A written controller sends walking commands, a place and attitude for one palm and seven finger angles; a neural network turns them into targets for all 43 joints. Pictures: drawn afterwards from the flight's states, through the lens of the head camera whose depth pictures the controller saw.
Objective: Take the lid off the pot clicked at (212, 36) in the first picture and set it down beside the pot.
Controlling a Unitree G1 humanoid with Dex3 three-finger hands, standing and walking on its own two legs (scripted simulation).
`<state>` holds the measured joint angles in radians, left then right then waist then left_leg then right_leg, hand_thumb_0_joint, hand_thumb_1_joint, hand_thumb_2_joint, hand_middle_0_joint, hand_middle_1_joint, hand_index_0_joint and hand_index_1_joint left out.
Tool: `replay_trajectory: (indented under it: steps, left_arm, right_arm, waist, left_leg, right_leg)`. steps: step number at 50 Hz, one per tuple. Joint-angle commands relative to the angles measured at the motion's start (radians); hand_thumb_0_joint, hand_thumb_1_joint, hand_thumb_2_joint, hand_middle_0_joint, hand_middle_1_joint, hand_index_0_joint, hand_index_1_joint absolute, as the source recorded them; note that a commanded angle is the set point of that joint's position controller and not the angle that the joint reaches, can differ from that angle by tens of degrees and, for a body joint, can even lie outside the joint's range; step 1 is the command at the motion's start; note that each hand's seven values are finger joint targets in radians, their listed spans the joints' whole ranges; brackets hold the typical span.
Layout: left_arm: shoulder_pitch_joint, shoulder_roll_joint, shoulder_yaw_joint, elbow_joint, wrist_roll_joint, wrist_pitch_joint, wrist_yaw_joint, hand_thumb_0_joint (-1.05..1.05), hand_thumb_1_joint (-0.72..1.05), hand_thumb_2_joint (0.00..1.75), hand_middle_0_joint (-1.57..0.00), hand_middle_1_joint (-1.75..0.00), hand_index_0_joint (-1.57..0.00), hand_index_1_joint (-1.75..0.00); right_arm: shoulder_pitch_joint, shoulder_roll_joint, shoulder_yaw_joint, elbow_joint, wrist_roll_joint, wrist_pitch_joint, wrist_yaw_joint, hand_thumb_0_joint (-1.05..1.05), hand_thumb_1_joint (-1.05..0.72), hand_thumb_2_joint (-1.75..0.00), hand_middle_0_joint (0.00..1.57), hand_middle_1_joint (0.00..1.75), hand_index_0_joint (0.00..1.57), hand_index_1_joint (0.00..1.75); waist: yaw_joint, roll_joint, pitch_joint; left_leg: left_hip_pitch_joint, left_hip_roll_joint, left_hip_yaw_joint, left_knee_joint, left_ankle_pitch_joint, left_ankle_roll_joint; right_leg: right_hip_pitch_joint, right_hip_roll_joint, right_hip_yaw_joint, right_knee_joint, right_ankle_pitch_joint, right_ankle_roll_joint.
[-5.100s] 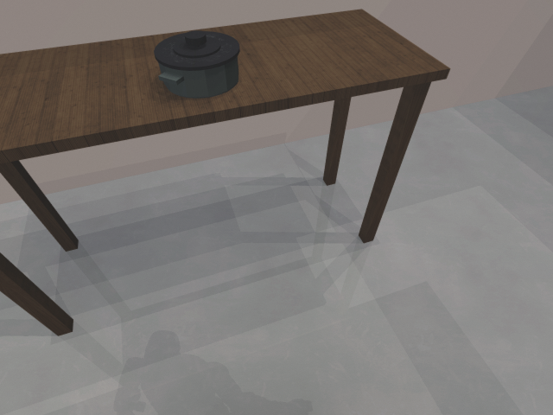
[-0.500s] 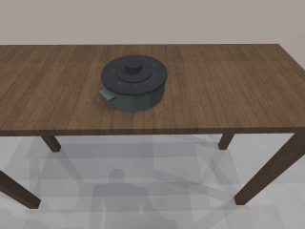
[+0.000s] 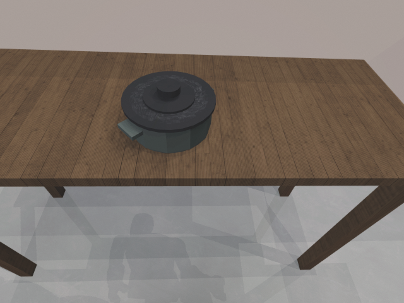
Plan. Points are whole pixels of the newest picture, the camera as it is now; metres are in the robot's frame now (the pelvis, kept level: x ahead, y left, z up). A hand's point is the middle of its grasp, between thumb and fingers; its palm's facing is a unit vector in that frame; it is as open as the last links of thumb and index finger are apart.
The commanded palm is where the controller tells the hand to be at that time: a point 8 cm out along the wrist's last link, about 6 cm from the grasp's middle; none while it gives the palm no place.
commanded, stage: look again from close up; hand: left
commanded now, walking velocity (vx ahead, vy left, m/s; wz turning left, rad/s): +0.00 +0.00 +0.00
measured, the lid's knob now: (168, 88) +0.50 +0.11 +0.16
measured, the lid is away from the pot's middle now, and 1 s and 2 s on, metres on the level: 0.00 0.00 0.00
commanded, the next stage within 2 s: lift the closed hand beside the body in 0.30 s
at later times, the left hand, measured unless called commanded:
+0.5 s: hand out of the picture +0.08 +0.19 -0.13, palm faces +0.18 -0.96 -0.23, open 7.2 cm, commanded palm +0.09 +0.23 -0.04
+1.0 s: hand out of the picture +0.11 +0.22 +0.05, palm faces +0.32 -0.88 -0.35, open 3.1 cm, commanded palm +0.06 +0.25 +0.10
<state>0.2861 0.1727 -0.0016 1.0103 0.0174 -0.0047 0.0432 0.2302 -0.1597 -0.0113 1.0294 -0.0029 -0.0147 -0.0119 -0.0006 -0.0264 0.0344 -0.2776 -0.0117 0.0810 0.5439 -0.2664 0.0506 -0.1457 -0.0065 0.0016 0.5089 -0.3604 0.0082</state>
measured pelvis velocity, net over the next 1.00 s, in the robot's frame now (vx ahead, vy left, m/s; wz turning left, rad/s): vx -0.02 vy -0.02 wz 0.05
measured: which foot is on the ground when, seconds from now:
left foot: down 0.00-1.00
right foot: down 0.00-1.00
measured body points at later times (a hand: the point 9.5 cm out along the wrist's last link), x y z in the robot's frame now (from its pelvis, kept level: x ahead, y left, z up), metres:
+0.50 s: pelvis +0.00 +0.00 +0.01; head +0.03 +0.01 +0.45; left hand +0.07 +0.24 -0.11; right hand +0.07 -0.23 -0.13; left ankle +0.02 +0.09 -0.73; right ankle -0.06 -0.13 -0.73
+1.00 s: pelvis -0.02 -0.02 +0.01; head -0.02 -0.02 +0.46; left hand +0.09 +0.26 +0.07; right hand +0.21 -0.23 -0.05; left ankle +0.02 +0.08 -0.73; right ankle -0.06 -0.13 -0.73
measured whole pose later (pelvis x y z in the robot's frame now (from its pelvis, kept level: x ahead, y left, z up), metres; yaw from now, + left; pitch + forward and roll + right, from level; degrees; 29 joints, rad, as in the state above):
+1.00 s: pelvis -0.02 -0.02 +0.01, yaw +3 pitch -3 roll -1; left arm 0.66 0.27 0.15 -0.24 -0.04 -0.05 0.08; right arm 0.14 -0.24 0.01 0.56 -0.01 -0.08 -0.02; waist 0.07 0.03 0.03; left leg -0.20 0.01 0.01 0.41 -0.16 0.02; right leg -0.03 0.03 -0.06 0.32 -0.24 -0.02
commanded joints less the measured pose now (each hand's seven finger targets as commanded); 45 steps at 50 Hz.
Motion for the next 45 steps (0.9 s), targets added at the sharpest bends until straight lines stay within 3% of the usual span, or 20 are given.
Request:
replay_trajectory:
  steps: [1,15,19,20,21,22,23,24,25,26,27,28,30,32,35,36,40,42,43,45]
  left_arm:
    - [0.073,0.106,0.020,-0.026,-0.004,-0.014,0.007,0.00,0.90,0.90,-0.20,-0.30,-0.20,-0.30]
    - [0.077,0.108,0.017,0.000,-0.007,-0.014,0.004,0.00,0.90,0.90,-0.20,-0.30,-0.20,-0.30]
    - [0.077,0.100,0.015,0.010,-0.005,-0.013,0.004,0.00,0.90,0.90,-0.20,-0.30,-0.20,-0.30]
    - [0.058,0.141,-0.005,-0.013,-0.010,-0.036,0.017,0.00,0.90,0.90,-0.20,-0.30,-0.20,-0.30]
    - [-0.484,0.381,0.130,-1.018,-0.163,-0.141,0.075,0.00,0.90,0.90,-0.24,-0.35,-0.24,-0.35]
    - [-0.133,0.208,-0.038,-1.128,-0.156,-0.092,0.115,0.00,0.90,0.90,-0.29,-0.40,-0.29,-0.40]
    - [0.097,0.116,0.015,-0.963,-0.110,-0.004,0.147,0.00,0.90,0.90,-0.33,-0.44,-0.33,-0.44]
    - [0.207,0.067,0.011,-0.953,-0.086,0.028,0.155,0.00,0.90,0.90,-0.38,-0.49,-0.38,-0.49]
    - [0.326,0.032,0.004,-0.838,-0.047,0.051,0.151,0.00,0.90,0.90,-0.42,-0.54,-0.42,-0.54]
    - [0.329,0.015,0.002,-0.758,-0.018,0.056,0.137,0.00,0.90,0.90,-0.46,-0.59,-0.46,-0.59]
    - [0.351,0.040,0.044,-0.749,-0.010,0.038,0.118,0.00,0.90,0.90,-0.51,-0.64,-0.51,-0.64]
    - [0.410,0.075,0.081,-0.813,-0.011,0.013,0.100,0.00,0.90,0.90,-0.55,-0.68,-0.55,-0.68]
    - [0.517,0.130,0.142,-0.954,-0.031,-0.030,0.073,0.00,0.90,0.90,-0.64,-0.78,-0.64,-0.78]
    - [0.402,0.158,0.133,-1.138,-0.036,-0.070,0.058,0.00,0.90,0.90,-0.73,-0.88,-0.73,-0.88]
    - [0.306,0.191,0.175,-1.138,-0.042,-0.088,0.059,0.00,0.90,0.90,-0.86,-1.02,-0.86,-1.02]
    - [0.301,0.169,0.159,-1.161,-0.050,-0.093,0.054,0.00,0.90,0.90,-0.90,-1.07,-0.90,-1.07]
    - [0.251,0.239,0.194,-1.380,-0.054,-0.118,0.054,0.00,0.90,0.90,-1.08,-1.26,-1.08,-1.26]
    - [0.284,0.207,0.184,-1.354,-0.058,-0.110,0.052,0.00,0.90,0.90,-1.17,-1.36,-1.17,-1.36]
    - [0.303,0.200,0.181,-1.368,-0.062,-0.109,0.049,0.00,0.90,0.90,-1.21,-1.40,-1.21,-1.40]
    - [0.323,0.261,0.244,-1.420,-0.061,-0.112,0.053,0.00,0.90,0.90,-1.30,-1.50,-1.30,-1.50]
  right_arm:
    - [0.029,-0.111,-0.020,-0.038,-0.003,-0.015,-0.011,0.00,-0.90,-0.90,0.20,0.30,0.20,0.30]
    - [0.027,-0.104,-0.019,-0.007,-0.002,-0.014,-0.013,0.00,-0.90,-0.90,0.20,0.30,0.20,0.30]
    - [0.024,-0.105,-0.018,0.001,-0.001,-0.013,-0.014,0.00,-0.90,-0.90,0.20,0.30,0.20,0.30]
    - [0.085,-0.088,-0.003,-0.027,-0.028,-0.020,-0.011,0.00,-0.90,-0.90,0.20,0.30,0.20,0.30]
    - [-0.160,-0.273,-0.026,-0.288,0.046,-0.141,0.004,0.00,-0.90,-0.90,0.20,0.30,0.20,0.30]
    - [-0.040,-0.205,-0.005,-0.335,0.062,-0.234,-0.025,0.00,-0.90,-0.90,0.20,0.30,0.20,0.30]
    - [-0.047,-0.179,-0.011,-0.253,0.060,-0.245,-0.020,0.00,-0.90,-0.90,0.20,0.30,0.20,0.30]
    - [-0.061,-0.175,-0.017,-0.270,0.047,-0.249,-0.004,0.00,-0.90,-0.90,0.20,0.30,0.20,0.30]
    - [-0.069,-0.175,-0.030,-0.281,0.039,-0.240,0.020,0.00,-0.90,-0.90,0.20,0.30,0.20,0.30]
    - [-0.074,-0.179,-0.041,-0.310,0.029,-0.214,0.043,0.00,-0.90,-0.90,0.20,0.30,0.20,0.30]
    - [-0.093,-0.181,-0.061,-0.346,0.028,-0.182,0.049,0.00,-0.90,-0.90,0.20,0.30,0.20,0.30]
    - [-0.113,-0.183,-0.071,-0.398,0.026,-0.160,0.051,0.00,-0.90,-0.90,0.20,0.30,0.20,0.30]
    - [-0.131,-0.178,-0.075,-0.470,0.029,-0.124,0.042,0.00,-0.90,-0.90,0.20,0.30,0.20,0.30]
    - [-0.152,-0.173,-0.052,-0.539,0.024,-0.118,0.037,0.00,-0.90,-0.90,0.20,0.30,0.20,0.30]
    - [-0.155,-0.178,-0.044,-0.571,0.019,-0.093,0.015,0.00,-0.90,-0.90,0.20,0.30,0.20,0.30]
    - [-0.164,-0.181,-0.041,-0.590,0.015,-0.090,0.008,0.00,-0.90,-0.90,0.20,0.30,0.20,0.30]
    - [-0.162,-0.178,-0.023,-0.624,0.004,-0.102,-0.012,0.00,-0.90,-0.90,0.20,0.30,0.20,0.30]
    - [-0.173,-0.179,-0.019,-0.616,0.000,-0.103,-0.020,0.00,-0.90,-0.90,0.20,0.30,0.20,0.30]
    - [-0.171,-0.182,-0.022,-0.617,0.000,-0.102,-0.021,0.00,-0.90,-0.90,0.20,0.30,0.20,0.30]
    - [-0.179,-0.182,-0.022,-0.615,-0.002,-0.103,-0.023,0.00,-0.90,-0.90,0.20,0.30,0.20,0.30]
  waist:
    - [0.008,0.028,-0.021]
    - [0.014,0.007,-0.007]
    - [0.009,0.041,0.001]
    - [-0.015,0.140,-0.041]
    - [0.030,0.168,-0.286]
    - [-0.028,0.254,-0.329]
    - [-0.009,0.214,-0.268]
    - [0.016,0.179,-0.168]
    - [0.015,0.096,-0.111]
    - [0.001,-0.006,-0.010]
    - [0.012,-0.073,0.032]
    - [0.030,-0.083,0.008]
    - [0.062,-0.039,-0.074]
    - [0.042,0.043,-0.074]
    - [0.008,-0.024,-0.003]
    - [0.011,-0.022,0.005]
    - [0.020,0.080,-0.107]
    - [0.022,0.031,-0.042]
    - [0.025,0.042,-0.039]
    - [0.038,0.060,-0.067]
  left_leg:
    - [0.101,0.118,-0.132,-0.089,0.247,0.004]
    - [0.117,0.118,-0.137,-0.114,0.245,0.003]
    - [0.128,0.120,-0.133,-0.124,0.253,0.002]
    - [0.218,0.071,-0.164,-0.154,0.423,0.026]
    - [0.257,-0.028,-0.165,-0.139,0.335,-0.005]
    - [0.388,0.031,-0.124,-0.143,0.425,-0.064]
    - [0.352,0.035,-0.137,-0.171,0.487,-0.075]
    - [0.336,0.031,-0.163,-0.185,0.604,-0.062]
    - [0.296,0.035,-0.161,-0.175,0.636,-0.053]
    - [0.213,0.034,-0.161,-0.167,0.552,-0.045]
    - [0.161,0.033,-0.152,-0.161,0.464,-0.037]
    - [0.151,0.031,-0.137,-0.160,0.380,-0.036]
    - [0.152,0.030,-0.109,-0.164,0.314,-0.034]
    - [0.160,0.020,-0.088,-0.164,0.237,-0.028]
    - [0.150,0.017,-0.074,-0.154,0.106,-0.023]
    - [0.160,0.015,-0.063,-0.152,0.079,-0.021]
    - [0.253,0.007,-0.053,-0.139,0.123,-0.011]
    - [0.244,0.005,-0.055,-0.147,0.127,-0.009]
    - [0.254,0.007,-0.054,-0.151,0.135,-0.008]
    - [0.268,0.003,-0.051,-0.153,0.164,-0.008]
  right_leg:
    - [-0.065,-0.076,0.063,-0.078,0.250,-0.048]
    - [-0.039,-0.081,0.060,-0.111,0.250,-0.043]
    - [-0.051,-0.087,0.063,-0.114,0.250,-0.043]
    - [-0.040,-0.019,0.003,-0.038,0.244,-0.061]
    - [-0.072,0.002,0.001,-0.104,0.186,-0.033]
    - [-0.010,0.013,-0.026,-0.097,0.287,-0.071]
    - [-0.019,0.011,-0.038,-0.084,0.261,-0.063]
    - [-0.030,0.013,-0.071,-0.099,0.261,-0.056]
    - [-0.052,0.018,-0.092,-0.129,0.247,-0.047]
    - [-0.106,0.021,-0.106,-0.145,0.258,-0.041]
    - [-0.120,0.021,-0.106,-0.163,0.279,-0.040]
    - [-0.101,0.017,-0.097,-0.172,0.283,-0.038]
    - [-0.038,0.011,-0.087,-0.184,0.267,-0.042]
    - [-0.076,0.012,-0.069,-0.196,0.230,-0.035]
    - [-0.162,0.015,-0.061,-0.238,0.145,-0.022]
    - [-0.169,0.014,-0.051,-0.249,0.116,-0.019]
    - [-0.134,0.014,-0.033,-0.267,0.144,-0.021]
    - [-0.141,0.017,-0.033,-0.288,0.150,-0.019]
    - [-0.131,0.013,-0.031,-0.289,0.159,-0.018]
    - [-0.103,0.014,-0.033,-0.295,0.190,-0.020]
